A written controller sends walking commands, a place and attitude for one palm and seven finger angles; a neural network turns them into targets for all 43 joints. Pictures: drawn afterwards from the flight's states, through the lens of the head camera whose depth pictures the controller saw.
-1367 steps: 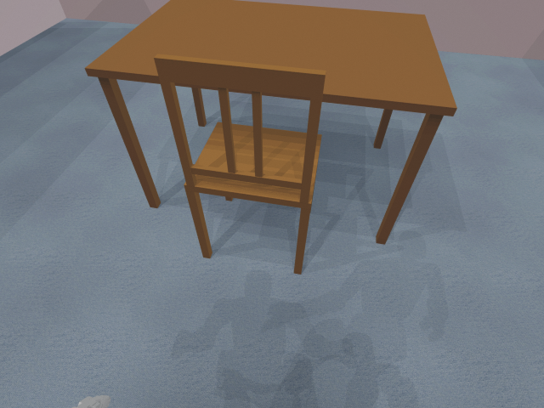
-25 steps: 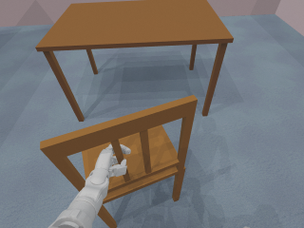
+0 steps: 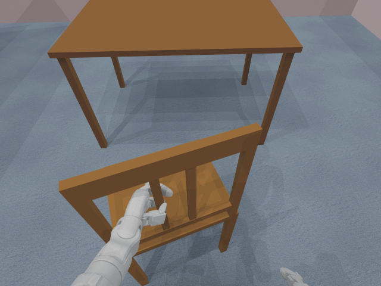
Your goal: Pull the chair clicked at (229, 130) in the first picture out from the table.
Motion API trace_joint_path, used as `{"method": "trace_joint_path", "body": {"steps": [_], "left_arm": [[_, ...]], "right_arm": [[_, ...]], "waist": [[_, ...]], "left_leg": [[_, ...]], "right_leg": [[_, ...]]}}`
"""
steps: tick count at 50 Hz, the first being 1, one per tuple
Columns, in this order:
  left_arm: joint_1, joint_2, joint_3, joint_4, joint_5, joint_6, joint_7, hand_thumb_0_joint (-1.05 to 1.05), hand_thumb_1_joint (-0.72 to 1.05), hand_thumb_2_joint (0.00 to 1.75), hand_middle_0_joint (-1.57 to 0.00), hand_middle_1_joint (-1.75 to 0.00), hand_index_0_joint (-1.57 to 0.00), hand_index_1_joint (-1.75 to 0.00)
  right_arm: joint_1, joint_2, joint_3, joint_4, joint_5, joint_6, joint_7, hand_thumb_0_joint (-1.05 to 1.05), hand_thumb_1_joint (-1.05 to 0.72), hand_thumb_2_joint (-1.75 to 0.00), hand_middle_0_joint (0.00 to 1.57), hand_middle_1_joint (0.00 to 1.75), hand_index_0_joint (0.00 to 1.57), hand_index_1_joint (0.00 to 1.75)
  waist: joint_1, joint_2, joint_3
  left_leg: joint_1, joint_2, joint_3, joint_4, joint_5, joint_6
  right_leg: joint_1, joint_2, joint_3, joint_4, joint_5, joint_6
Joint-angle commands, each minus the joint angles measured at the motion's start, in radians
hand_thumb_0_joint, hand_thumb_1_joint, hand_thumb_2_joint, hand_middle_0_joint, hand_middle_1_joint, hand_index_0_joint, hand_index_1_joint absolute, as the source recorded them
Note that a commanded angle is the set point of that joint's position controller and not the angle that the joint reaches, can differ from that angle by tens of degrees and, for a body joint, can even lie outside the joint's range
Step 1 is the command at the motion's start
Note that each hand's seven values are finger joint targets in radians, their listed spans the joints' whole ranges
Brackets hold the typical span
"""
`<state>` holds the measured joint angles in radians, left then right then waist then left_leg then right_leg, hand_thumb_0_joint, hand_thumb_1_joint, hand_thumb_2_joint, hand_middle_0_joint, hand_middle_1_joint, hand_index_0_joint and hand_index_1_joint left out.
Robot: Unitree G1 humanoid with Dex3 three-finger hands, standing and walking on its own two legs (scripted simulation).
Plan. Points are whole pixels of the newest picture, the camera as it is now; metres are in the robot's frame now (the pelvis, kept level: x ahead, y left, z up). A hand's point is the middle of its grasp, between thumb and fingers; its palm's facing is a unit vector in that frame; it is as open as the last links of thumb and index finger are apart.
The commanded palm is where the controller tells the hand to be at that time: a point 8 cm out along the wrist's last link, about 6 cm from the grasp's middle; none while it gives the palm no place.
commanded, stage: open the thumb and straighten the fingers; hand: left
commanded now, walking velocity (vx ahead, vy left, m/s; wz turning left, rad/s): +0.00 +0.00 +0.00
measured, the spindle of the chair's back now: (160, 206) +0.33 +0.10 -0.09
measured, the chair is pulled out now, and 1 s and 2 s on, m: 0.56 0.56 0.56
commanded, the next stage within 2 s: draw the fingers out of the gap in 0.78 s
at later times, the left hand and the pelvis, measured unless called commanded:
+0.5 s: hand (158, 211) +0.30 +0.10 -0.05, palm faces -0.17 -0.97 -0.18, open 13.5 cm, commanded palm +0.29 +0.15 -0.03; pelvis +0.01 -0.01 -0.02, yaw +1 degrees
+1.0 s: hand (150, 223) +0.27 +0.11 -0.06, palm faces -0.15 -0.97 -0.17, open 17.4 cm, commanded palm +0.25 +0.16 -0.04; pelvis +0.01 -0.01 -0.03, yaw +2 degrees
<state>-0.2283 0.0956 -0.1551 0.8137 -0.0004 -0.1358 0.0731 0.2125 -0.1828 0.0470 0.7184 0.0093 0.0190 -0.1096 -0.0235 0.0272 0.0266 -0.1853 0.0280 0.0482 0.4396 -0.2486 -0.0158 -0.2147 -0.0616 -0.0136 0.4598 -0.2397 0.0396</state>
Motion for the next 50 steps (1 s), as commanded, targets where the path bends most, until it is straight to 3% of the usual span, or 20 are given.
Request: {"method": "trace_joint_path", "body": {"steps": [1, 2, 3, 4, 5, 6, 8, 10, 13, 14, 18, 22, 27, 30, 32, 34, 37, 41, 44, 50], "left_arm": [[-0.220, 0.065, 0.041, -0.173, -0.012, -0.045, 0.004, 0.00, 0.90, 0.90, -0.50, -1.45, -0.50, -1.45], [-0.221, 0.098, 0.065, -0.311, -0.013, -0.056, 0.006, 0.00, 0.90, 0.90, -0.50, -1.45, -0.50, -1.45], [-0.095, 0.064, 0.007, -0.161, 0.009, -0.006, -0.024, 0.00, 0.78, 0.84, -0.50, -1.45, -0.50, -1.45], [-0.145, 0.089, 0.061, -0.201, -0.013, -0.015, -0.041, 0.00, 0.66, 0.78, -0.50, -1.45, -0.50, -1.45], [-0.207, 0.114, 0.069, -0.330, -0.010, -0.037, -0.059, 0.00, 0.54, 0.73, -0.50, -1.45, -0.50, -1.45], [-0.244, 0.166, 0.105, -0.365, -0.007, -0.055, -0.065, 0.00, 0.42, 0.67, -0.50, -1.45, -0.50, -1.45], [-0.193, 0.131, 0.073, -0.402, -0.009, -0.058, -0.080, 0.00, 0.17, 0.55, -0.50, -1.45, -0.50, -1.45], [-0.136, 0.110, 0.060, -0.414, -0.008, -0.044, -0.091, 0.00, -0.07, 0.43, -0.50, -1.45, -0.50, -1.45], [-0.031, 0.116, 0.071, -0.418, -0.005, -0.005, -0.100, 0.00, -0.43, 0.26, -0.47, -1.38, -0.47, -1.38], [-0.150, 0.205, 0.143, -0.429, -0.005, 0.001, -0.093, 0.00, -0.55, 0.20, -0.45, -1.30, -0.45, -1.30], [-0.075, 0.157, 0.126, -0.457, -0.009, 0.026, -0.104, 0.00, -0.55, 0.20, -0.35, -1.01, -0.35, -1.01], [-0.092, 0.132, 0.113, -0.503, -0.022, 0.047, -0.112, 0.00, -0.55, 0.20, -0.25, -0.73, -0.25, -0.73], [-0.096, 0.166, 0.141, -0.560, -0.017, 0.049, -0.107, 0.00, -0.55, 0.20, -0.13, -0.36, -0.13, -0.36], [0.022, 0.191, 0.175, -0.528, -0.014, 0.061, -0.115, 0.00, -0.55, 0.20, -0.05, -0.14, -0.05, -0.14], [-0.008, 0.152, 0.127, -0.587, -0.008, 0.061, -0.121, 0.00, -0.55, 0.20, 0.00, 0.00, 0.00, 0.00], [-0.011, 0.159, 0.123, -0.635, -0.007, 0.064, -0.118, 0.00, -0.55, 0.20, 0.00, 0.00, 0.00, 0.00], [0.015, 0.177, 0.143, -0.635, -0.018, 0.082, -0.117, 0.00, -0.55, 0.20, 0.00, 0.00, 0.00, 0.00], [0.017, 0.180, 0.138, -0.667, -0.019, 0.093, -0.123, 0.00, -0.55, 0.20, 0.00, 0.00, 0.00, 0.00], [0.134, 0.189, 0.157, -0.610, -0.016, 0.109, -0.130, 0.00, -0.55, 0.20, 0.00, 0.00, 0.00, 0.00], [0.255, 0.164, 0.104, -0.792, -0.020, 0.108, -0.148, 0.00, -0.55, 0.20, 0.00, 0.00, 0.00, 0.00]], "right_arm": [[-0.042, -0.145, -0.057, -0.122, 0.000, -0.036, -0.014, 0.00, -0.90, -0.90, 0.20, 0.30, 0.20, 0.30], [-0.055, -0.139, -0.060, -0.144, -0.001, -0.037, -0.012, 0.00, -0.90, -0.90, 0.20, 0.30, 0.20, 0.30], [0.003, -0.194, -0.083, -0.109, 0.032, -0.026, 0.032, 0.00, -0.90, -0.90, 0.20, 0.30, 0.20, 0.30], [0.004, -0.191, -0.083, -0.124, 0.041, -0.016, 0.052, 0.00, -0.90, -0.90, 0.20, 0.30, 0.20, 0.30], [-0.013, -0.193, -0.092, -0.157, 0.036, -0.030, 0.056, 0.00, -0.90, -0.90, 0.20, 0.30, 0.20, 0.30], [-0.030, -0.190, -0.094, -0.165, 0.039, -0.047, 0.056, 0.00, -0.90, -0.90, 0.20, 0.30, 0.20, 0.30], [-0.027, -0.175, -0.092, -0.178, 0.037, -0.079, 0.065, 0.00, -0.90, -0.90, 0.20, 0.30, 0.20, 0.30], [-0.021, -0.174, -0.090, -0.187, 0.036, -0.093, 0.078, 0.00, -0.90, -0.90, 0.20, 0.30, 0.20, 0.30], [-0.009, -0.185, -0.098, -0.209, 0.037, -0.101, 0.092, 0.00, -0.90, -0.90, 0.20, 0.30, 0.20, 0.30], [-0.001, -0.204, -0.098, -0.197, 0.037, -0.095, 0.087, 0.00, -0.90, -0.90, 0.20, 0.30, 0.20, 0.30], [-0.001, -0.196, -0.102, -0.230, 0.032, -0.114, 0.080, 0.00, -0.90, -0.90, 0.20, 0.30, 0.20, 0.30], [0.002, -0.199, -0.102, -0.243, 0.032, -0.122, 0.075, 0.00, -0.90, -0.90, 0.20, 0.30, 0.20, 0.30], [0.009, -0.198, -0.102, -0.247, 0.027, -0.138, 0.060, 0.00, -0.90, -0.90, 0.20, 0.30, 0.20, 0.30], [0.018, -0.202, -0.101, -0.251, 0.024, -0.135, 0.063, 0.00, -0.90, -0.90, 0.20, 0.30, 0.20, 0.30], [0.009, -0.191, -0.098, -0.264, 0.024, -0.139, 0.064, 0.00, -0.90, -0.90, 0.20, 0.30, 0.20, 0.30], [0.014, -0.190, -0.099, -0.267, 0.023, -0.145, 0.063, 0.00, -0.90, -0.90, 0.20, 0.30, 0.20, 0.30], [0.009, -0.193, -0.094, -0.271, 0.023, -0.147, 0.055, 0.00, -0.90, -0.90, 0.20, 0.30, 0.20, 0.30], [0.007, -0.192, -0.092, -0.276, 0.025, -0.153, 0.048, 0.00, -0.90, -0.90, 0.20, 0.30, 0.20, 0.30], [0.012, -0.195, -0.092, -0.277, 0.023, -0.153, 0.049, 0.00, -0.90, -0.90, 0.20, 0.30, 0.20, 0.30], [-0.013, -0.187, -0.094, -0.333, 0.027, -0.165, 0.058, 0.00, -0.90, -0.90, 0.20, 0.30, 0.20, 0.30]], "waist": [[0.008, -0.071, -0.226], [0.012, -0.074, -0.234], [-0.058, -0.138, -0.238], [-0.047, -0.230, -0.180], [-0.046, -0.224, -0.256], [-0.048, -0.176, -0.250], [-0.040, -0.032, -0.262], [-0.030, 0.025, -0.261], [-0.018, -0.010, -0.270], [-0.037, -0.024, -0.261], [-0.022, -0.039, -0.301], [-0.036, -0.082, -0.311], [-0.035, -0.080, -0.340], [-0.021, -0.111, -0.328], [-0.031, -0.063, -0.338], [-0.034, -0.030, -0.361], [-0.040, -0.102, -0.338], [-0.040, -0.077, -0.334], [-0.027, -0.069, -0.308], [-0.019, -0.032, -0.344]], "left_leg": [[0.102, 0.088, -0.076, -0.030, 0.342, 0.026], [0.109, 0.088, -0.077, -0.026, 0.340, 0.028], [0.000, 0.033, -0.010, -0.014, 0.244, 0.021], [-0.067, 0.037, -0.011, 0.006, 0.183, 0.033], [-0.073, 0.021, -0.008, 0.017, 0.176, 0.042], [-0.074, 0.012, -0.003, 0.028, 0.153, 0.045], [-0.056, 0.004, 0.007, 0.044, 0.149, 0.041], [-0.069, 0.000, 0.003, 0.063, 0.180, 0.033], [-0.104, 0.000, 0.001, 0.086, 0.188, 0.031], [-0.126, -0.003, -0.001, 0.093, 0.151, 0.033], [-0.137, -0.009, 0.006, 0.120, 0.152, 0.036], [-0.153, -0.008, 0.004, 0.146, 0.151, 0.036], [-0.155, -0.010, -0.001, 0.173, 0.169, 0.039], [-0.189, -0.010, -0.001, 0.194, 0.181, 0.036], [-0.175, -0.012, 0.001, 0.204, 0.190, 0.036], [-0.155, -0.009, -0.002, 0.216, 0.218, 0.036], [-0.188, -0.010, -0.010, 0.222, 0.188, 0.039], [-0.189, -0.014, -0.014, 0.229, 0.177, 0.040], [-0.208, -0.013, -0.014, 0.239, 0.184, 0.035], [-0.208, -0.013, -0.016, 0.250, 0.182, 0.035]], "right_leg": [[0.063, -0.048, 0.019, -0.039, 0.299, -0.056], [0.080, -0.053, 0.026, -0.044, 0.317, -0.057], [0.041, -0.012, -0.044, -0.010, 0.259, -0.047], [0.019, -0.007, -0.050, 0.001, 0.246, -0.044], [0.042, -0.004, -0.040, 0.011, 0.263, -0.046], [0.023, 0.000, -0.032, 0.018, 0.243, -0.045], [-0.004, 0.007, -0.032, 0.024, 0.221, -0.052], [-0.024, 0.013, -0.043, 0.046, 0.233, -0.059], [-0.033, 0.019, -0.049, 0.069, 0.249, -0.058], [-0.056, 0.022, -0.042, 0.073, 0.230, -0.051], [-0.063, 0.027, -0.045, 0.105, 0.236, -0.048], [-0.095, 0.030, -0.048, 0.130, 0.238, -0.040], [-0.107, 0.030, -0.047, 0.163, 0.252, -0.037], [-0.113, 0.027, -0.047, 0.183, 0.277, -0.035], [-0.130, 0.025, -0.047, 0.192, 0.276, -0.036], [-0.129, 0.023, -0.049, 0.199, 0.294, -0.037], [-0.135, 0.026, -0.052, 0.202, 0.281, -0.032], [-0.148, 0.024, -0.053, 0.207, 0.261, -0.032], [-0.163, 0.024, -0.057, 0.216, 0.258, -0.037], [-0.159, 0.020, -0.063, 0.231, 0.238, -0.039]]}}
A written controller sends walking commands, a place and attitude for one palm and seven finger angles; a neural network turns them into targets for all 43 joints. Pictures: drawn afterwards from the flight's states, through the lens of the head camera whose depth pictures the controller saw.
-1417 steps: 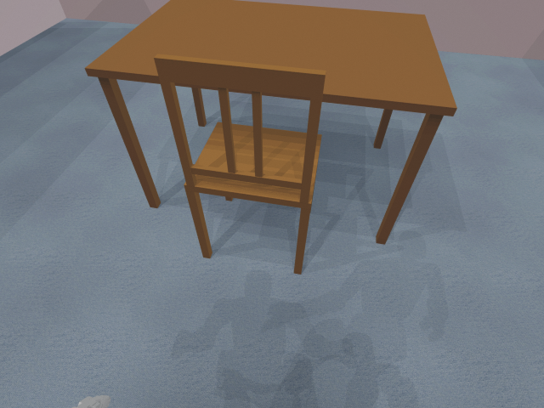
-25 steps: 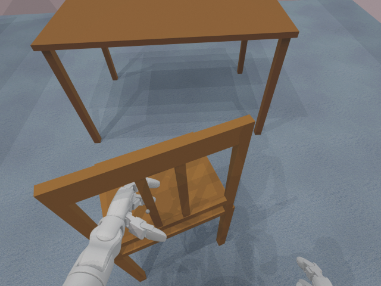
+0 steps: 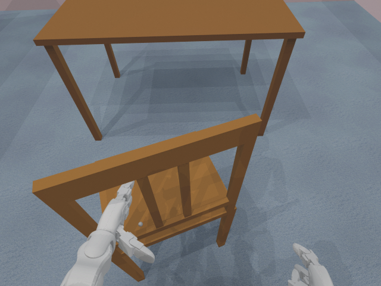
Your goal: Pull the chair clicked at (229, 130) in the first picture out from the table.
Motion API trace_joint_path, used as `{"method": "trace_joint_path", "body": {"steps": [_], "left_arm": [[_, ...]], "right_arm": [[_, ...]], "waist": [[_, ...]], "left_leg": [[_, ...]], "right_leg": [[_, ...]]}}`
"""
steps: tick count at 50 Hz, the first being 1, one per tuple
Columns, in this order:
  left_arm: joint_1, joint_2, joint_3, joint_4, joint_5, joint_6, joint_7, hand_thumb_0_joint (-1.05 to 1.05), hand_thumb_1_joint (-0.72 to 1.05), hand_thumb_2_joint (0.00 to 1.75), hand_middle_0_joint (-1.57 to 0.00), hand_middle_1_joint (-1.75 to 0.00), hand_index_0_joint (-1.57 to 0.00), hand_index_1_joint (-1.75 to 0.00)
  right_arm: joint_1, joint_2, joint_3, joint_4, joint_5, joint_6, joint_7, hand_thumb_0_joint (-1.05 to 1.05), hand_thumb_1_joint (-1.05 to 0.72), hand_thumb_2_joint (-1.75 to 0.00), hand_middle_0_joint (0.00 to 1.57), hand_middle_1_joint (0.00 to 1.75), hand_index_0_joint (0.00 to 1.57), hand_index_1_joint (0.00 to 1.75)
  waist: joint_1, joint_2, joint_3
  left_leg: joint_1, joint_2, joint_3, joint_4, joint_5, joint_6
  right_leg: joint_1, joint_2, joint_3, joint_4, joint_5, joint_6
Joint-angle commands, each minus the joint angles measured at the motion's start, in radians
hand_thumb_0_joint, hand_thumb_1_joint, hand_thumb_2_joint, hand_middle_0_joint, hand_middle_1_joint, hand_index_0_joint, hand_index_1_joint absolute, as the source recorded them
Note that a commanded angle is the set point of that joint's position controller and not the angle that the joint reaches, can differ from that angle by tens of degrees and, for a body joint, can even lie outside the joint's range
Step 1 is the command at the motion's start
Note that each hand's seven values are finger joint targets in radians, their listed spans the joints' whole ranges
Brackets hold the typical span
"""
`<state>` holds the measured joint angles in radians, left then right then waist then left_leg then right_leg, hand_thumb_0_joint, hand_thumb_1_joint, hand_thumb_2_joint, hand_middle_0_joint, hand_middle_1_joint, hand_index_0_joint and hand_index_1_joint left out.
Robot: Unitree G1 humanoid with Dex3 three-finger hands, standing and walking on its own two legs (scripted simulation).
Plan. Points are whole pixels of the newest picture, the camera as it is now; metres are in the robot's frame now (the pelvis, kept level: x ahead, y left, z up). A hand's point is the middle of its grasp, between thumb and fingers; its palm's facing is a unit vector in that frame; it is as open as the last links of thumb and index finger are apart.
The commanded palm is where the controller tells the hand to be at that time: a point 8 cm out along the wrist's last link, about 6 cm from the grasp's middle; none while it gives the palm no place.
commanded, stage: draw the fingers out of the gap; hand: left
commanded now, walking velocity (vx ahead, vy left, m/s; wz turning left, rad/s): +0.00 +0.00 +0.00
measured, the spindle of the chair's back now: (151, 204) +0.32 +0.10 -0.06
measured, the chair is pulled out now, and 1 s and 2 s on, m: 0.56 0.56 0.55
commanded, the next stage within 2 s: draw the hand back to the body in 0.64 s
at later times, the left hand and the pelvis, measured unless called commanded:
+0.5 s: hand (138, 266) +0.18 +0.11 -0.03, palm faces -0.16 -0.97 -0.17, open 17.5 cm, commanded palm +0.16 +0.16 -0.01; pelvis -0.01 +0.00 -0.01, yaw +1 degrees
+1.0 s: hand (110, 266) +0.17 +0.14 +0.04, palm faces +0.08 -1.00 -0.03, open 17.5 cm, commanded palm +0.12 +0.19 +0.04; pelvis -0.02 +0.00 -0.04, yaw +2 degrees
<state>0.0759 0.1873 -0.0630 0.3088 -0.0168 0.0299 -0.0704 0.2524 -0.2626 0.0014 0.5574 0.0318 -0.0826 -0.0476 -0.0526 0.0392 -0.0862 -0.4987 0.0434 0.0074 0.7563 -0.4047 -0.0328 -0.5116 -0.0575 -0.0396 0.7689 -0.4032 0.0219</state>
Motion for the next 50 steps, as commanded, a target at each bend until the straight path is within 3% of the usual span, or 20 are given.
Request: {"method": "trace_joint_path", "body": {"steps": [1, 3, 6, 10, 14, 17, 20, 24, 28, 34, 38, 39, 40, 43, 44, 47, 48, 50], "left_arm": [[-0.030, 0.087, 0.021, -0.323, -0.004, -0.062, 0.000, 0.00, -0.55, 0.20, 0.00, 0.00, 0.00, 0.00], [0.009, 0.101, 0.023, -0.356, 0.001, -0.065, 0.016, 0.00, -0.55, 0.20, 0.00, 0.00, 0.00, 0.00], [0.042, 0.075, -0.006, -0.424, 0.013, -0.072, 0.038, 0.00, -0.55, 0.20, 0.00, 0.00, 0.00, 0.00], [0.105, 0.046, -0.054, -0.457, 0.026, -0.057, 0.051, 0.00, -0.55, 0.20, 0.00, 0.00, 0.00, 0.00], [0.174, 0.070, -0.038, -0.476, 0.030, -0.031, 0.049, 0.00, -0.55, 0.20, 0.00, 0.00, 0.00, 0.00], [0.204, 0.049, -0.066, -0.518, 0.039, -0.019, 0.047, 0.00, -0.55, 0.20, 0.00, 0.00, 0.00, 0.00], [0.267, 0.066, -0.043, -0.548, 0.033, -0.008, 0.052, 0.00, -0.55, 0.20, 0.00, 0.00, 0.00, 0.00], [0.338, 0.043, -0.076, -0.619, 0.043, -0.006, 0.056, 0.00, -0.55, 0.20, 0.00, 0.00, 0.00, 0.00], [0.420, 0.057, -0.065, -0.628, 0.046, 0.002, 0.049, 0.00, -0.55, 0.20, 0.00, 0.00, 0.00, 0.00], [0.483, 0.050, -0.090, -0.730, 0.051, -0.013, 0.044, 0.00, -0.55, 0.20, 0.00, 0.00, 0.00, 0.00], [0.546, 0.072, -0.058, -0.725, 0.053, -0.012, 0.047, 0.00, -0.55, 0.20, 0.00, 0.00, 0.00, 0.00], [0.474, -0.047, -0.018, -0.862, -0.115, -0.129, 0.047, 0.00, -0.55, 0.20, 0.00, 0.00, 0.00, 0.00], [0.509, 0.020, 0.026, -0.801, -0.110, -0.185, 0.047, 0.00, -0.55, 0.20, 0.00, 0.00, 0.00, 0.00], [0.538, 0.043, 0.082, -0.844, -0.134, -0.283, 0.047, 0.00, -0.55, 0.20, 0.00, 0.00, 0.00, 0.00], [0.524, 0.013, 0.053, -0.861, -0.135, -0.325, 0.041, 0.00, -0.55, 0.20, 0.00, 0.00, 0.00, 0.00], [0.542, -0.011, 0.038, -0.821, -0.130, -0.448, 0.015, 0.00, -0.55, 0.20, 0.00, 0.00, 0.00, 0.00], [0.548, -0.001, 0.035, -0.791, -0.121, -0.473, -0.001, 0.00, -0.55, 0.20, 0.00, 0.00, 0.00, 0.00], [0.579, 0.016, 0.036, -0.767, -0.122, -0.458, -0.038, 0.00, -0.55, 0.20, 0.00, 0.00, 0.00, 0.00]], "right_arm": [[-0.052, -0.106, -0.050, -0.176, 0.005, -0.070, -0.007, 0.00, -0.90, -0.90, 0.20, 0.30, 0.20, 0.30], [-0.055, -0.108, -0.047, -0.179, 0.004, -0.078, -0.013, 0.00, -0.90, -0.90, 0.20, 0.30, 0.20, 0.30], [-0.048, -0.099, -0.043, -0.183, 0.000, -0.093, -0.016, 0.00, -0.90, -0.90, 0.20, 0.30, 0.20, 0.30], [-0.049, -0.098, -0.040, -0.195, -0.001, -0.105, -0.019, 0.00, -0.90, -0.90, 0.20, 0.30, 0.20, 0.30], [-0.059, -0.098, -0.036, -0.206, -0.001, -0.105, -0.024, 0.00, -0.90, -0.90, 0.20, 0.30, 0.20, 0.30], [-0.063, -0.091, -0.032, -0.223, -0.003, -0.108, -0.025, 0.00, -0.90, -0.90, 0.20, 0.30, 0.20, 0.30], [-0.069, -0.084, -0.032, -0.232, -0.002, -0.105, -0.029, 0.00, -0.90, -0.90, 0.20, 0.30, 0.20, 0.30], [-0.072, -0.072, -0.030, -0.248, -0.002, -0.107, -0.030, 0.00, -0.90, -0.90, 0.20, 0.30, 0.20, 0.30], [-0.083, -0.069, -0.038, -0.249, 0.000, -0.102, -0.036, 0.00, -0.90, -0.90, 0.20, 0.30, 0.20, 0.30], [-0.074, -0.059, -0.039, -0.267, 0.001, -0.114, -0.046, 0.00, -0.90, -0.90, 0.20, 0.30, 0.20, 0.30], [-0.084, -0.052, -0.048, -0.261, 0.004, -0.110, -0.052, 0.00, -0.90, -0.90, 0.20, 0.30, 0.20, 0.30], [-0.082, -0.033, -0.035, -0.259, 0.003, -0.138, -0.055, 0.00, -0.90, -0.90, 0.20, 0.30, 0.20, 0.30], [-0.080, -0.044, -0.045, -0.222, 0.003, -0.153, -0.056, 0.00, -0.90, -0.90, 0.20, 0.30, 0.20, 0.30], [-0.069, -0.035, -0.052, -0.199, 0.009, -0.172, -0.052, 0.00, -0.90, -0.90, 0.20, 0.30, 0.20, 0.30], [-0.065, -0.030, -0.051, -0.193, 0.008, -0.181, -0.045, 0.00, -0.90, -0.90, 0.20, 0.30, 0.20, 0.30], [-0.075, -0.024, -0.061, -0.163, 0.007, -0.190, -0.021, 0.00, -0.90, -0.90, 0.20, 0.30, 0.20, 0.30], [-0.086, -0.027, -0.065, -0.155, 0.008, -0.189, -0.012, 0.00, -0.90, -0.90, 0.20, 0.30, 0.20, 0.30], [-0.097, -0.041, -0.069, -0.179, 0.013, -0.177, -0.006, 0.00, -0.90, -0.90, 0.20, 0.30, 0.20, 0.30]], "waist": [[0.010, -0.038, -0.238], [0.005, -0.054, -0.205], [0.002, -0.022, -0.191], [-0.007, -0.060, -0.165], [0.002, -0.071, -0.157], [0.006, -0.050, -0.159], [0.011, -0.078, -0.156], [0.012, -0.035, -0.153], [0.010, -0.082, -0.114], [0.006, -0.040, -0.131], [0.014, -0.068, -0.114], [0.023, -0.121, -0.116], [0.032, -0.099, -0.128], [0.052, -0.046, -0.153], [0.046, -0.006, -0.169], [0.050, -0.001, -0.157], [0.047, 0.001, -0.148], [0.042, -0.008, -0.153]], "left_leg": [[0.108, -0.027, 0.024, -0.062, 0.343, 0.052], [0.096, -0.025, 0.014, -0.062, 0.331, 0.053], [0.099, -0.028, 0.006, -0.058, 0.325, 0.051], [0.079, -0.031, -0.007, -0.049, 0.273, 0.053], [0.049, -0.035, -0.011, -0.042, 0.227, 0.053], [0.044, -0.038, -0.013, -0.032, 0.217, 0.053], [0.024, -0.040, -0.016, -0.026, 0.208, 0.054], [0.019, -0.043, -0.017, -0.016, 0.209, 0.054], [-0.017, -0.042, -0.016, 0.000, 0.183, 0.057], [-0.021, -0.050, -0.019, 0.024, 0.169, 0.060], [-0.054, -0.050, -0.020, 0.037, 0.156, 0.060], [-0.080, -0.063, -0.027, 0.069, 0.160, 0.049], [-0.081, -0.059, -0.022, 0.088, 0.153, 0.046], [-0.090, -0.056, -0.020, 0.095, 0.177, 0.042], [-0.086, -0.059, -0.018, 0.105, 0.188, 0.039], [-0.132, -0.049, -0.024, 0.144, 0.192, 0.032], [-0.150, -0.045, -0.024, 0.156, 0.190, 0.034], [-0.144, -0.042, -0.021, 0.141, 0.146, 0.037]], "right_leg": [[0.137, 0.016, -0.036, -0.077, 0.399, -0.022], [0.117, 0.019, -0.040, -0.076, 0.375, -0.023], [0.089, 0.021, -0.048, -0.064, 0.348, -0.025], [0.054, 0.023, -0.053, -0.059, 0.287, -0.022], [0.046, 0.023, -0.050, -0.057, 0.240, -0.022], [0.032, 0.022, -0.052, -0.046, 0.224, -0.023], [0.040, 0.022, -0.051, -0.046, 0.215, -0.023], [0.029, 0.021, -0.051, -0.035, 0.206, -0.026], [0.007, 0.024, -0.047, -0.039, 0.185, -0.023], [-0.017, 0.023, -0.044, -0.024, 0.158, -0.023], [-0.024, 0.024, -0.040, -0.020, 0.145, -0.024], [-0.045, 0.038, -0.069, -0.007, 0.153, -0.021], [-0.052, 0.038, -0.055, 0.008, 0.146, -0.024], [-0.050, 0.038, -0.054, 0.036, 0.154, -0.030], [-0.061, 0.037, -0.053, 0.054, 0.165, -0.031], [-0.119, 0.039, -0.054, 0.102, 0.162, -0.034], [-0.123, 0.037, -0.046, 0.108, 0.162, -0.035], [-0.096, 0.031, -0.038, 0.089, 0.133, -0.031]]}}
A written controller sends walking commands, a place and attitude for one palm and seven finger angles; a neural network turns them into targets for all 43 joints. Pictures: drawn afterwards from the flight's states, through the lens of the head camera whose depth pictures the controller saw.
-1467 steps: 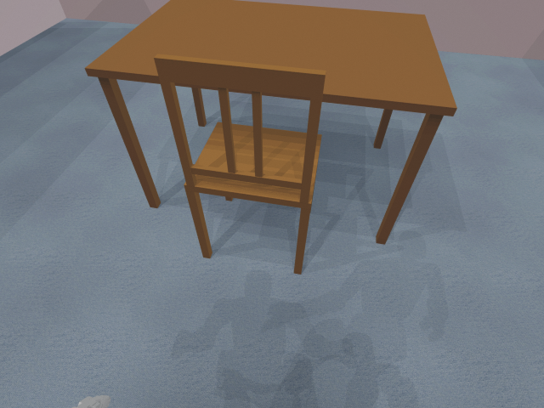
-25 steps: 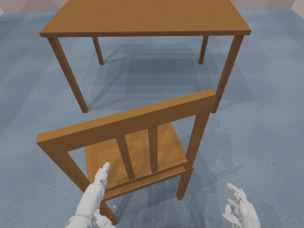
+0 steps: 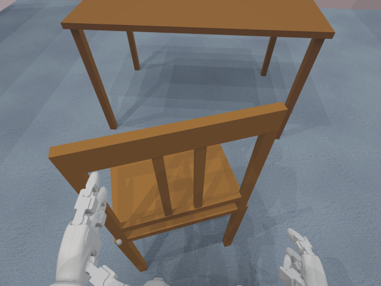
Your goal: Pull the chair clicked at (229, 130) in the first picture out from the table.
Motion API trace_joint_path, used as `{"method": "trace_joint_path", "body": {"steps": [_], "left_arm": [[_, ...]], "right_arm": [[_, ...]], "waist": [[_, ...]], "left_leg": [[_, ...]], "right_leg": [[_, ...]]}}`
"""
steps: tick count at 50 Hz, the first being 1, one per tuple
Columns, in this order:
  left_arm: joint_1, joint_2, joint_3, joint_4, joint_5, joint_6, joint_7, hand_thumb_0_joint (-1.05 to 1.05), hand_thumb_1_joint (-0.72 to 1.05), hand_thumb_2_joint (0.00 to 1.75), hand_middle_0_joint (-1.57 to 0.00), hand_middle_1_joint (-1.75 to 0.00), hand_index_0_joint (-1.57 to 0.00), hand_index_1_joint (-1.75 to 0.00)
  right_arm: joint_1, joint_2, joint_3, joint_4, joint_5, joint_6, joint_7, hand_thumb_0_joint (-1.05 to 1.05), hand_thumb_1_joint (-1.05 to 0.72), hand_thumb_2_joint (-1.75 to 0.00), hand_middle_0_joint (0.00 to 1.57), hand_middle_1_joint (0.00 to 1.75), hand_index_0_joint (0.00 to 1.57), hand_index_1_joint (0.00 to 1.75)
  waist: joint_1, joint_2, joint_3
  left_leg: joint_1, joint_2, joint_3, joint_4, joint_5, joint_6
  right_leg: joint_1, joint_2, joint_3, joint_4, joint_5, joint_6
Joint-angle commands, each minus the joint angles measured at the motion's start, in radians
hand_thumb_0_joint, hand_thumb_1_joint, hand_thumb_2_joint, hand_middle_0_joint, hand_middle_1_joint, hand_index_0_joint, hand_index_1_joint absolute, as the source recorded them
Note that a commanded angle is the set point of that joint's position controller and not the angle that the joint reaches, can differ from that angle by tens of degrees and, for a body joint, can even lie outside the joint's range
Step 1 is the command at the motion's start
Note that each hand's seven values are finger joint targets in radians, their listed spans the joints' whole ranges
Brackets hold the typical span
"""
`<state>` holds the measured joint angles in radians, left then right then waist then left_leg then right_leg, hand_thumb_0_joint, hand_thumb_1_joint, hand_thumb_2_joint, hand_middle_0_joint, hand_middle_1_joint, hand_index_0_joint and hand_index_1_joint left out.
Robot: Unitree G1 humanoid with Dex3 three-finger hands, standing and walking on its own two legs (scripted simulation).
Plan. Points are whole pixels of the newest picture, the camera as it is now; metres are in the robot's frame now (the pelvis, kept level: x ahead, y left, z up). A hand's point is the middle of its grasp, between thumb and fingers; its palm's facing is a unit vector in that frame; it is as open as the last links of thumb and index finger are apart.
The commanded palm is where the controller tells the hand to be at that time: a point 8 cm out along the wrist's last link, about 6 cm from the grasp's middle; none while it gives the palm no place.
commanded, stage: draw the hand back to the body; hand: left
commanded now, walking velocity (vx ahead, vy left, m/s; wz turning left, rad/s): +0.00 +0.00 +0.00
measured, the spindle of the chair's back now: (163, 189) +0.34 +0.09 -0.03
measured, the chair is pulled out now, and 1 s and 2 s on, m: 0.56 0.55 0.55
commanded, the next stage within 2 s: step back with the hand held close in 1.34 s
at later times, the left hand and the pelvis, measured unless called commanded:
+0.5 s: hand (79, 242) +0.18 +0.19 +0.11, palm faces +0.09 -0.92 -0.38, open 14.6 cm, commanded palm +0.15 +0.25 +0.16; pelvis +0.02 +0.00 +0.04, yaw +0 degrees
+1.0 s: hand out of the picture +0.22 +0.26 +0.25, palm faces +0.52 -0.73 -0.44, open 8.3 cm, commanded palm +0.16 +0.29 +0.24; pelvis +0.03 -0.01 +0.06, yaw +0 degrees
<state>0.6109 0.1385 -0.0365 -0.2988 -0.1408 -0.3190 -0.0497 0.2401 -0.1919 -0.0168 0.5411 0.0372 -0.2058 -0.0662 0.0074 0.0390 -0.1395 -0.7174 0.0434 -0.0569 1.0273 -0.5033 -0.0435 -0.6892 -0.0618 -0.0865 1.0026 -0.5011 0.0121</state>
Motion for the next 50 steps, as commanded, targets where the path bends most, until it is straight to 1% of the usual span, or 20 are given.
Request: {"method": "trace_joint_path", "body": {"steps": [1, 3, 4, 8, 11, 13, 14, 15, 16, 17, 20, 25, 30, 35, 39, 43, 44, 47, 49, 50], "left_arm": [[0.049, 0.086, 0.027, -0.170, -0.004, -0.082, -0.076, 0.00, -0.55, 0.20, 0.00, 0.00, 0.00, 0.00], [0.076, 0.135, 0.089, -0.177, -0.022, -0.015, -0.095, 0.00, -0.55, 0.20, 0.00, 0.00, 0.00, 0.00], [0.029, 0.142, 0.094, -0.252, -0.039, -0.001, -0.102, 0.00, -0.55, 0.20, 0.00, 0.00, 0.00, 0.00], [-0.018, 0.204, 0.222, -0.348, -0.101, 0.012, -0.071, 0.00, -0.55, 0.20, 0.00, 0.00, 0.00, 0.00], [0.001, 0.152, 0.205, -0.332, -0.124, 0.011, -0.071, 0.00, -0.44, 0.25, -0.01, -0.02, -0.01, -0.02], [-0.009, 0.164, 0.212, -0.289, -0.127, 0.033, -0.090, 0.00, -0.37, 0.29, -0.02, -0.04, -0.02, -0.04], [0.030, 0.371, 0.267, -0.328, 0.051, 0.133, 0.051, 0.00, -0.33, 0.31, -0.03, -0.05, -0.03, -0.05], [0.016, 0.289, 0.222, -0.419, 0.064, 0.174, 0.108, 0.00, -0.30, 0.32, -0.04, -0.05, -0.04, -0.05], [0.017, 0.273, 0.212, -0.419, 0.075, 0.196, 0.136, 0.00, -0.26, 0.34, -0.04, -0.06, -0.04, -0.06], [0.014, 0.262, 0.207, -0.420, 0.087, 0.215, 0.158, 0.00, -0.22, 0.36, -0.04, -0.07, -0.04, -0.07], [-0.007, 0.312, 0.259, -0.391, 0.101, 0.254, 0.200, 0.00, -0.12, 0.41, -0.06, -0.09, -0.06, -0.09], [-0.051, 0.339, 0.311, -0.381, 0.102, 0.259, 0.222, 0.00, 0.07, 0.50, -0.08, -0.13, -0.08, -0.13], [-0.109, 0.374, 0.364, -0.400, 0.101, 0.250, 0.234, 0.00, 0.25, 0.58, -0.11, -0.16, -0.11, -0.16], [-0.152, 0.407, 0.420, -0.404, 0.097, 0.242, 0.240, 0.00, 0.43, 0.67, -0.13, -0.20, -0.13, -0.20], [-0.201, 0.429, 0.451, -0.426, 0.096, 0.238, 0.245, 0.00, 0.57, 0.74, -0.16, -0.23, -0.16, -0.23], [-0.235, 0.456, 0.498, -0.412, 0.095, 0.235, 0.247, 0.00, 0.72, 0.81, -0.18, -0.26, -0.18, -0.26], [-0.233, 0.432, 0.490, -0.391, 0.095, 0.230, 0.244, 0.00, 0.75, 0.83, -0.18, -0.27, -0.18, -0.27], [-0.224, 0.392, 0.496, -0.289, 0.090, 0.224, 0.230, 0.00, 0.86, 0.88, -0.19, -0.29, -0.19, -0.29], [-0.159, 0.311, 0.449, -0.153, 0.089, 0.230, 0.209, 0.00, 0.90, 0.90, -0.20, -0.30, -0.20, -0.30], [-0.139, 0.300, 0.440, -0.125, 0.085, 0.233, 0.200, 0.00, 0.90, 0.90, -0.20, -0.30, -0.20, -0.30]], "right_arm": [[-0.094, -0.116, -0.053, -0.177, 0.012, -0.047, 0.009, 0.00, -0.90, -0.90, 0.20, 0.30, 0.20, 0.30], [-0.118, -0.119, -0.052, -0.192, 0.019, -0.030, -0.006, 0.00, -0.90, -0.90, 0.20, 0.30, 0.20, 0.30], [-0.115, -0.119, -0.045, -0.207, 0.022, -0.027, -0.015, 0.00, -0.90, -0.90, 0.20, 0.30, 0.20, 0.30], [-0.115, -0.100, -0.033, -0.186, 0.029, -0.040, -0.046, 0.00, -0.90, -0.90, 0.20, 0.30, 0.20, 0.30], [-0.099, -0.093, -0.026, -0.164, 0.034, -0.062, -0.045, 0.00, -0.90, -0.90, 0.20, 0.30, 0.20, 0.30], [-0.113, -0.105, -0.022, -0.152, 0.037, -0.077, -0.045, 0.00, -0.90, -0.90, 0.20, 0.30, 0.20, 0.30], [-0.108, -0.103, -0.010, -0.169, 0.018, -0.040, -0.067, 0.00, -0.90, -0.90, 0.20, 0.30, 0.20, 0.30], [-0.102, -0.085, 0.004, -0.192, 0.012, -0.035, -0.072, 0.00, -0.90, -0.90, 0.20, 0.30, 0.20, 0.30], [-0.103, -0.082, 0.007, -0.185, 0.011, -0.038, -0.075, 0.00, -0.90, -0.90, 0.20, 0.30, 0.20, 0.30], [-0.111, -0.083, 0.011, -0.174, 0.008, -0.034, -0.078, 0.00, -0.90, -0.90, 0.20, 0.30, 0.20, 0.30], [-0.122, -0.088, 0.017, -0.153, 0.003, -0.017, -0.090, 0.00, -0.90, -0.90, 0.20, 0.30, 0.20, 0.30], [-0.149, -0.092, 0.026, -0.135, -0.002, -0.013, -0.094, 0.00, -0.90, -0.90, 0.20, 0.30, 0.20, 0.30], [-0.162, -0.100, 0.030, -0.109, -0.008, -0.023, -0.087, 0.00, -0.90, -0.90, 0.20, 0.30, 0.20, 0.30], [-0.179, -0.107, 0.028, -0.080, -0.014, -0.036, -0.080, 0.00, -0.90, -0.90, 0.20, 0.30, 0.20, 0.30], [-0.185, -0.111, 0.031, -0.062, -0.015, -0.047, -0.073, 0.00, -0.90, -0.90, 0.20, 0.30, 0.20, 0.30], [-0.200, -0.120, 0.023, -0.044, -0.014, -0.052, -0.067, 0.00, -0.90, -0.90, 0.20, 0.30, 0.20, 0.30], [-0.195, -0.115, 0.023, -0.042, -0.014, -0.051, -0.065, 0.00, -0.90, -0.90, 0.20, 0.30, 0.20, 0.30], [-0.204, -0.124, 0.009, -0.031, -0.017, -0.029, -0.054, 0.00, -0.90, -0.90, 0.20, 0.30, 0.20, 0.30], [-0.206, -0.121, 0.002, -0.022, -0.014, -0.004, -0.041, 0.00, -0.90, -0.90, 0.20, 0.30, 0.20, 0.30], [-0.209, -0.128, -0.007, -0.023, -0.012, 0.014, -0.037, 0.00, -0.90, -0.90, 0.20, 0.30, 0.20, 0.30]], "waist": [[-0.018, -0.030, -0.111], [-0.003, -0.063, -0.128], [-0.013, -0.063, -0.136], [0.002, -0.061, -0.117], [-0.007, -0.046, -0.081], [-0.010, -0.034, -0.047], [0.060, 0.026, -0.081], [0.027, 0.062, -0.050], [0.023, 0.037, -0.034], [0.023, 0.078, -0.009], [0.026, 0.036, 0.034], [0.031, 0.006, 0.073], [0.036, 0.055, 0.069], [0.044, 0.038, 0.069], [0.048, 0.078, 0.058], [0.052, 0.053, 0.064], [0.051, 0.060, 0.069], [0.050, -0.008, 0.124], [0.046, -0.085, 0.183], [0.046, -0.088, 0.200]], "left_leg": [[0.079, -0.042, 0.042, -0.139, 0.229, 0.052], [0.086, -0.042, 0.040, -0.156, 0.208, 0.058], [0.100, -0.043, 0.040, -0.167, 0.196, 0.061], [0.143, -0.039, 0.027, -0.196, 0.229, 0.060], [0.181, -0.037, 0.026, -0.220, 0.270, 0.056], [0.190, -0.034, 0.021, -0.236, 0.261, 0.054], [0.253, -0.012, 0.028, -0.293, 0.269, 0.048], [0.294, -0.020, 0.032, -0.322, 0.268, 0.046], [0.313, -0.017, 0.026, -0.335, 0.271, 0.044], [0.330, -0.015, 0.031, -0.349, 0.278, 0.043], [0.387, -0.011, 0.031, -0.395, 0.296, 0.045], [0.467, -0.013, 0.035, -0.478, 0.308, 0.047], [0.545, -0.013, 0.042, -0.536, 0.352, 0.045], [0.592, -0.011, 0.046, -0.574, 0.402, 0.046], [0.622, -0.015, 0.050, -0.592, 0.444, 0.044], [0.640, -0.013, 0.050, -0.602, 0.470, 0.046], [0.651, -0.012, 0.057, -0.605, 0.476, 0.049], [0.643, -0.004, 0.061, -0.611, 0.477, 0.054], [0.615, 0.001, 0.061, -0.619, 0.473, 0.057], [0.607, 0.004, 0.065, -0.618, 0.470, 0.060]], "right_leg": [[0.108, 0.032, 0.016, -0.159, 0.220, -0.018], [0.158, 0.029, 0.030, -0.186, 0.198, -0.016], [0.164, 0.025, 0.031, -0.199, 0.181, -0.011], [0.202, 0.033, 0.020, -0.232, 0.202, -0.015], [0.204, 0.040, 0.000, -0.250, 0.259, -0.011], [0.212, 0.041, 0.002, -0.272, 0.246, -0.014], [0.294, 0.004, 0.063, -0.325, 0.258, -0.037], [0.293, -0.006, 0.046, -0.354, 0.265, -0.035], [0.296, -0.007, 0.034, -0.365, 0.267, -0.033], [0.310, -0.005, 0.027, -0.376, 0.270, -0.034], [0.352, 0.002, 0.015, -0.433, 0.295, -0.032], [0.424, 0.008, 0.010, -0.509, 0.309, -0.030], [0.487, 0.009, 0.014, -0.557, 0.357, -0.031], [0.540, 0.012, 0.014, -0.583, 0.413, -0.030], [0.580, 0.010, 0.016, -0.594, 0.457, -0.029], [0.596, 0.013, 0.022, -0.609, 0.482, -0.029], [0.592, 0.009, 0.019, -0.610, 0.490, -0.025], [0.578, 0.012, 0.017, -0.626, 0.502, -0.020], [0.566, 0.017, 0.011, -0.635, 0.500, -0.017], [0.557, 0.016, 0.017, -0.638, 0.504, -0.016]]}}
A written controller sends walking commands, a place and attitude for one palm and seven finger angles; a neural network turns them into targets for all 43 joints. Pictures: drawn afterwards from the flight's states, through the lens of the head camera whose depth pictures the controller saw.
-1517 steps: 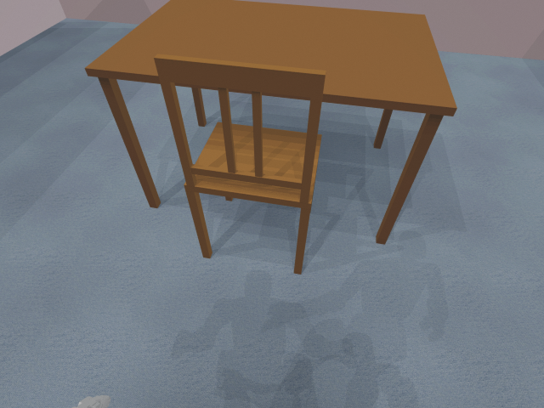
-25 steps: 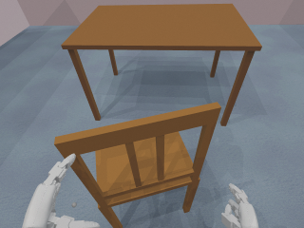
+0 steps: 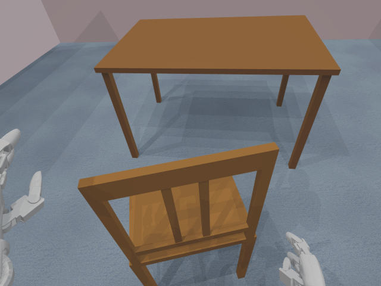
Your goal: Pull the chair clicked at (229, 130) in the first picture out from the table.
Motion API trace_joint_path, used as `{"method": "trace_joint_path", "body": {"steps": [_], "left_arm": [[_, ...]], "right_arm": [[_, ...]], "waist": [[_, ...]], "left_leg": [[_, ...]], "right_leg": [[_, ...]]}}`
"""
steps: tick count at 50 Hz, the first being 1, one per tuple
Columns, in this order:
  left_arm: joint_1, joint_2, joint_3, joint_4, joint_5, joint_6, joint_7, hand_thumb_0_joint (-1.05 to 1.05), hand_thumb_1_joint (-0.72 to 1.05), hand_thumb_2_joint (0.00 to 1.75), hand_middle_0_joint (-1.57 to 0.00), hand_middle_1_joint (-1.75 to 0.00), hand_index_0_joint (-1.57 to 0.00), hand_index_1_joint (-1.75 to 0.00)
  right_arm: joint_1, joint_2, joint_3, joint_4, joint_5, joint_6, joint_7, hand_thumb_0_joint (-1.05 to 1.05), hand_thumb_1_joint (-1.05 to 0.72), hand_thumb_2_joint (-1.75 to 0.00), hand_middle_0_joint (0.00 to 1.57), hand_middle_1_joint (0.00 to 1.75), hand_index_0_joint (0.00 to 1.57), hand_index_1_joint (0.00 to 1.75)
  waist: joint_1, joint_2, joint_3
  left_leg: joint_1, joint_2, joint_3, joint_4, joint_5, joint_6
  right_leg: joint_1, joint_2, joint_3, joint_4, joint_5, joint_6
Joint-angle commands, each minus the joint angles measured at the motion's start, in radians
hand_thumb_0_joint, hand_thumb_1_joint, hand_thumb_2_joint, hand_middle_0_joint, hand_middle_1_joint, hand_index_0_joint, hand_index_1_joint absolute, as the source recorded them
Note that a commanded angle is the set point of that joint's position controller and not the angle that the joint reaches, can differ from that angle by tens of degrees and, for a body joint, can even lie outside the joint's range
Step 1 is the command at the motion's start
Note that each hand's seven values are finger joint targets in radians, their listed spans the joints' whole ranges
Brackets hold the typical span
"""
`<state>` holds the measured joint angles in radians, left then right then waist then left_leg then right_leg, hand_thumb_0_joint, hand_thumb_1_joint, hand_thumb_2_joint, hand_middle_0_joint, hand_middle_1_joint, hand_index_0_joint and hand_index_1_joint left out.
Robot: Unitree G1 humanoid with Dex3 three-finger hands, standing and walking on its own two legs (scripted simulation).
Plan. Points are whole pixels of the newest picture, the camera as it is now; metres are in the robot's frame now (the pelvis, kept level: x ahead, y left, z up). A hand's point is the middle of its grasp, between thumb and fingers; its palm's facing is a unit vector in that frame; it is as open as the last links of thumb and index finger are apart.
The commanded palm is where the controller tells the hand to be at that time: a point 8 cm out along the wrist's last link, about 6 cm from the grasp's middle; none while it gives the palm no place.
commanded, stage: draw the hand back to the body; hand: left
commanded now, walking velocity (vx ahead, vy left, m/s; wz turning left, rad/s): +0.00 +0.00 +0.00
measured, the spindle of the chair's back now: (172, 217) +0.31 +0.11 -0.09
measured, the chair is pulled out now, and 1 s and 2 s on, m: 0.55 0.55 0.55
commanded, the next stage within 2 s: step back with the hand held close in 0.34 s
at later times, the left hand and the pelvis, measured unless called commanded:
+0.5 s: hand (46, 200) +0.20 +0.27 +0.15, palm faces +0.45 -0.79 -0.42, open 7.4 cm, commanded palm +0.15 +0.31 +0.18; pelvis +0.00 +0.01 +0.00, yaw -1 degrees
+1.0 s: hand (17, 236) +0.14 +0.28 +0.15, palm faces +0.39 -0.79 -0.48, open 7.4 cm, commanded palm +0.08 +0.32 +0.18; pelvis -0.07 +0.03 +0.00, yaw -1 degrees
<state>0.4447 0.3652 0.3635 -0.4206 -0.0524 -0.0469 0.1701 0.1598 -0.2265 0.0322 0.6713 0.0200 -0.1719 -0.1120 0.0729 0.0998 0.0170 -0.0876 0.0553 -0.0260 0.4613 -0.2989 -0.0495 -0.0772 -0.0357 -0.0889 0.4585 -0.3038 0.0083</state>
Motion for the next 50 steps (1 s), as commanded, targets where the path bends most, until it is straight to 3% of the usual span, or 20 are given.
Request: {"method": "trace_joint_path", "body": {"steps": [1, 3, 7, 8, 9, 14, 18, 20, 23, 24, 25, 27, 28, 30, 33, 35, 37, 42, 47, 50], "left_arm": [[0.026, 0.078, 0.041, 0.003, -0.004, -0.041, -0.026, 0.00, 0.90, 0.90, -0.20, -0.30, -0.20, -0.30], [0.024, 0.097, 0.047, -0.006, -0.004, -0.049, -0.034, 0.00, 0.90, 0.90, -0.20, -0.30, -0.20, -0.30], [-0.023, 0.207, 0.120, -0.248, 0.001, -0.090, -0.025, 0.00, 0.90, 0.90, -0.20, -0.30, -0.20, -0.30], [-0.041, 0.254, 0.154, -0.276, 0.003, -0.089, -0.016, 0.00, 0.90, 0.90, -0.20, -0.30, -0.20, -0.30], [-0.038, 0.238, 0.141, -0.313, 0.006, -0.092, -0.014, 0.00, 0.90, 0.90, -0.20, -0.30, -0.20, -0.30], [-0.024, 0.182, 0.113, -0.239, 0.007, -0.067, -0.002, 0.00, 0.90, 0.90, -0.20, -0.30, -0.20, -0.30], [-0.023, 0.131, 0.078, -0.099, 0.003, -0.054, -0.014, 0.00, 0.90, 0.90, -0.20, -0.30, -0.20, -0.30], [-0.017, 0.114, 0.062, -0.074, -0.001, -0.054, -0.023, 0.00, 0.90, 0.90, -0.20, -0.30, -0.20, -0.30], [-0.117, 0.177, 0.077, -0.177, 0.004, -0.072, -0.023, 0.00, 0.90, 0.90, -0.20, -0.30, -0.20, -0.30], [-0.250, 0.332, 0.223, -0.285, -0.011, -0.126, -0.021, 0.00, 0.90, 0.90, -0.20, -0.30, -0.20, -0.30], [-0.151, 0.263, 0.187, -0.212, -0.004, -0.134, -0.028, 0.00, 0.90, 0.90, -0.20, -0.30, -0.20, -0.30], [-0.039, 0.203, 0.138, -0.222, -0.005, -0.128, -0.036, 0.00, 0.90, 0.90, -0.20, -0.30, -0.20, -0.30], [-0.015, 0.219, 0.153, -0.250, -0.005, -0.133, -0.033, 0.00, 0.90, 0.90, -0.20, -0.30, -0.20, -0.30], [0.089, 0.188, 0.148, -0.256, -0.003, -0.133, -0.030, 0.00, 0.90, 0.90, -0.20, -0.30, -0.20, -0.30], [0.175, 0.208, 0.187, -0.253, -0.002, -0.130, -0.021, 0.00, 0.90, 0.90, -0.20, -0.30, -0.20, -0.30], [0.182, 0.202, 0.182, -0.273, -0.008, -0.131, -0.021, 0.00, 0.90, 0.90, -0.20, -0.30, -0.20, -0.30], [0.177, 0.211, 0.192, -0.277, -0.010, -0.133, -0.018, 0.00, 0.90, 0.90, -0.20, -0.30, -0.20, -0.30], [0.145, 0.212, 0.178, -0.295, -0.012, -0.138, -0.009, 0.00, 0.90, 0.90, -0.20, -0.30, -0.20, -0.30], [0.099, 0.205, 0.159, -0.304, -0.007, -0.141, 0.000, 0.00, 0.90, 0.90, -0.20, -0.30, -0.20, -0.30], [0.070, 0.216, 0.159, -0.303, -0.001, -0.145, 0.011, 0.00, 0.90, 0.90, -0.20, -0.30, -0.20, -0.30]], "right_arm": [[-0.128, -0.096, -0.059, -0.158, 0.006, -0.005, 0.014, 0.00, -0.90, -0.90, 0.20, 0.30, 0.20, 0.30], [-0.140, -0.099, -0.066, -0.164, 0.009, 0.012, 0.018, 0.00, -0.90, -0.90, 0.20, 0.30, 0.20, 0.30], [-0.142, -0.095, -0.065, -0.207, -0.003, -0.003, 0.015, 0.00, -0.90, -0.90, 0.20, 0.30, 0.20, 0.30], [-0.142, -0.094, -0.059, -0.201, -0.005, -0.007, 0.012, 0.00, -0.90, -0.90, 0.20, 0.30, 0.20, 0.30], [-0.135, -0.087, -0.056, -0.208, -0.005, -0.016, 0.010, 0.00, -0.90, -0.90, 0.20, 0.30, 0.20, 0.30], [-0.123, -0.084, -0.054, -0.183, 0.003, -0.020, 0.003, 0.00, -0.90, -0.90, 0.20, 0.30, 0.20, 0.30], [-0.126, -0.097, -0.063, -0.168, 0.007, 0.003, 0.005, 0.00, -0.90, -0.90, 0.20, 0.30, 0.20, 0.30], [-0.128, -0.102, -0.066, -0.174, 0.007, 0.018, 0.009, 0.00, -0.90, -0.90, 0.20, 0.30, 0.20, 0.30], [-0.139, -0.112, -0.061, -0.185, 0.002, 0.010, 0.012, 0.00, -0.90, -0.90, 0.20, 0.30, 0.20, 0.30], [-0.118, -0.119, -0.066, -0.205, 0.007, 0.029, 0.015, 0.00, -0.90, -0.90, 0.20, 0.30, 0.20, 0.30], [-0.112, -0.101, -0.063, -0.191, 0.001, 0.038, 0.016, 0.00, -0.90, -0.90, 0.20, 0.30, 0.20, 0.30], [-0.116, -0.102, -0.062, -0.217, -0.003, 0.056, 0.020, 0.00, -0.90, -0.90, 0.20, 0.30, 0.20, 0.30], [-0.121, -0.107, -0.062, -0.222, -0.004, 0.060, 0.019, 0.00, -0.90, -0.90, 0.20, 0.30, 0.20, 0.30], [-0.113, -0.105, -0.067, -0.232, -0.008, 0.077, 0.022, 0.00, -0.90, -0.90, 0.20, 0.30, 0.20, 0.30], [-0.120, -0.101, -0.078, -0.237, -0.007, 0.097, 0.022, 0.00, -0.90, -0.90, 0.20, 0.30, 0.20, 0.30], [-0.113, -0.100, -0.084, -0.246, -0.004, 0.107, 0.020, 0.00, -0.90, -0.90, 0.20, 0.30, 0.20, 0.30], [-0.115, -0.098, -0.088, -0.247, -0.003, 0.110, 0.013, 0.00, -0.90, -0.90, 0.20, 0.30, 0.20, 0.30], [-0.107, -0.101, -0.086, -0.240, -0.003, 0.091, -0.002, 0.00, -0.90, -0.90, 0.20, 0.30, 0.20, 0.30], [-0.088, -0.102, -0.081, -0.232, -0.004, 0.065, -0.007, 0.00, -0.90, -0.90, 0.20, 0.30, 0.20, 0.30], [-0.075, -0.100, -0.080, -0.230, -0.003, 0.056, -0.009, 0.00, -0.90, -0.90, 0.20, 0.30, 0.20, 0.30]], "waist": [[-0.018, -0.164, 0.032], [-0.014, -0.135, 0.029], [0.006, -0.043, -0.161], [0.007, 0.002, -0.160], [0.004, 0.027, -0.183], [-0.014, 0.010, -0.072], [-0.024, -0.081, 0.021], [-0.022, -0.116, 0.015], [-0.019, -0.048, -0.055], [-0.050, -0.063, 0.027], [-0.056, -0.094, -0.004], [-0.054, -0.090, -0.040], [-0.051, -0.024, -0.072], [-0.050, 0.012, -0.138], [-0.052, 0.003, -0.198], [-0.056, -0.049, -0.205], [-0.058, -0.072, -0.201], [-0.058, -0.033, -0.166], [-0.062, -0.056, -0.114], [-0.070, -0.085, -0.068]], "left_leg": [[-0.029, -0.010, 0.032, -0.054, 0.266, 0.069], [-0.029, -0.011, 0.036, -0.056, 0.269, 0.068], [0.049, -0.020, 0.042, -0.048, 0.356, 0.070], [0.044, -0.023, 0.037, -0.049, 0.351, 0.063], [0.056, -0.025, 0.040, -0.049, 0.364, 0.063], [0.033, -0.014, 0.043, -0.058, 0.361, 0.054], [0.004, -0.006, 0.038, -0.071, 0.293, 0.059], [-0.002, -0.003, 0.037, -0.078, 0.273, 0.063], [0.024, -0.013, 0.036, -0.077, 0.277, 0.065], [-0.048, 0.010, 0.027, -0.034, 0.231, 0.079], [-0.049, 0.009, 0.017, -0.025, 0.231, 0.076], [-0.041, 0.014, 0.019, -0.028, 0.293, 0.071], [-0.039, 0.018, 0.015, -0.039, 0.327, 0.071], [-0.034, 0.034, 0.011, -0.036, 0.437, 0.072], [-0.028, 0.049, -0.003, -0.032, 0.541, 0.072], [-0.041, 0.061, -0.009, -0.022, 0.554, 0.070], [-0.065, 0.068, -0.013, -0.024, 0.521, 0.069], [-0.144, 0.084, -0.034, -0.044, 0.396, 0.078], [-0.246, 0.060, -0.035, -0.035, 0.127, 0.074], [-0.265, 0.017, -0.016, 0.011, -0.079, 0.065]], "right_leg": [[-0.043, -0.011, 0.018, -0.094, 0.311, -0.010], [-0.037, -0.014, 0.027, -0.096, 0.318, -0.013], [0.048, -0.022, 0.040, -0.067, 0.414, -0.018], [0.054, -0.022, 0.042, -0.066, 0.411, -0.021], [0.059, -0.022, 0.041, -0.065, 0.415, -0.022], [0.009, -0.014, 0.027, -0.085, 0.395, -0.025], [-0.038, -0.005, 0.022, -0.113, 0.320, -0.021], [-0.036, -0.007, 0.024, -0.114, 0.293, -0.017], [-0.004, -0.014, 0.037, -0.106, 0.302, -0.021], [-0.104, -0.064, 0.117, -0.144, 0.399, -0.018], [-0.081, -0.082, 0.104, -0.125, 0.437, -0.023], [-0.066, -0.082, 0.096, -0.100, 0.465, -0.019], [-0.047, -0.081, 0.089, -0.084, 0.461, -0.018], [-0.021, -0.070, 0.069, -0.051, 0.464, -0.014], [-0.008, -0.063, 0.058, -0.021, 0.478, -0.010], [-0.025, -0.060, 0.055, -0.008, 0.472, -0.006], [-0.040, -0.060, 0.057, 0.002, 0.452, -0.003], [-0.070, -0.053, 0.058, 0.022, 0.330, 0.003], [-0.105, -0.065, 0.094, -0.023, 0.225, -0.001], [-0.198, -0.097, 0.153, -0.116, 0.042, -0.023]]}}
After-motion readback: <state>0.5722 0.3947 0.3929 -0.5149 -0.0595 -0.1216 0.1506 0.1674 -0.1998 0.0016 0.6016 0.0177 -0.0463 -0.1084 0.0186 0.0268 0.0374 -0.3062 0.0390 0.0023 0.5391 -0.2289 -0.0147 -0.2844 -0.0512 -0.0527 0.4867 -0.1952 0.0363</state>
